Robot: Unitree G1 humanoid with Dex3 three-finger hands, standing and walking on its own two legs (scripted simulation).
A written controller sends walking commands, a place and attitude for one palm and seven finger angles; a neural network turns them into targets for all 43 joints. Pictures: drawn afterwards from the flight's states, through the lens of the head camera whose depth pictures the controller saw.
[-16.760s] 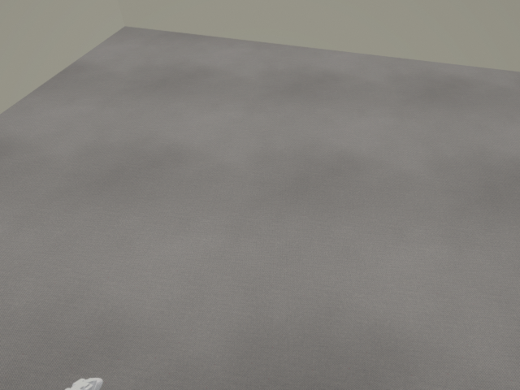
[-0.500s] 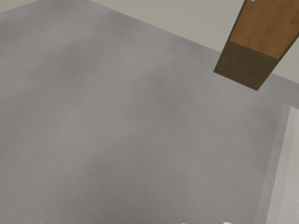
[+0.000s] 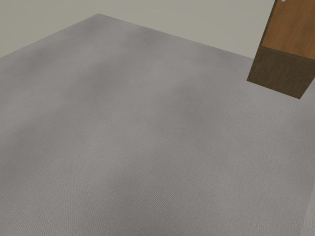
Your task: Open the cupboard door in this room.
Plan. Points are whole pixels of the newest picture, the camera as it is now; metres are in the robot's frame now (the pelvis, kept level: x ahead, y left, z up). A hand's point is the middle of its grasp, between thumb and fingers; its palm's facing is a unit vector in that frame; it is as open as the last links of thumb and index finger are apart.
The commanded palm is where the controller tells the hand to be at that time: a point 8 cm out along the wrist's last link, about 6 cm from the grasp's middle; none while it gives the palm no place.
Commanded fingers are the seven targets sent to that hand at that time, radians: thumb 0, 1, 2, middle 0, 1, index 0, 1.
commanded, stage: stand and wait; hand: left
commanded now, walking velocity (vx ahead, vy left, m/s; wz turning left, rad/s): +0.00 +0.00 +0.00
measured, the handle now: out of the picture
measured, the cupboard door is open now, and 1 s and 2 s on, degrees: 0 0 0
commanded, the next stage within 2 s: turn or walk to find it in 0.06 s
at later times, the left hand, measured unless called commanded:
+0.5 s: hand out of the picture -0.03 +0.22 -0.17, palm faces +0.18 -0.96 -0.22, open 7.4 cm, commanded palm none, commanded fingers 0.00 0.90 0.90 -0.20 -0.30 -0.20 -0.30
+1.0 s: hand out of the picture -0.08 +0.19 -0.17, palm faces +0.36 -0.90 -0.24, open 7.4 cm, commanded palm none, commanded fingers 0.00 0.90 0.90 -0.20 -0.30 -0.20 -0.30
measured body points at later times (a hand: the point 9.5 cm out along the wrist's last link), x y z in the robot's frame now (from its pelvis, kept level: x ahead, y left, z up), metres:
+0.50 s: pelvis -0.03 +0.02 +0.00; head +0.00 +0.04 +0.45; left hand -0.03 +0.27 -0.16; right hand +0.05 -0.20 -0.15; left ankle -0.05 +0.13 -0.74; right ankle -0.04 -0.11 -0.69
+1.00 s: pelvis -0.04 -0.01 +0.00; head +0.00 +0.01 +0.44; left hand -0.09 +0.24 -0.15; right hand +0.12 -0.22 -0.15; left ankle -0.11 +0.11 -0.71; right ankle -0.03 -0.12 -0.74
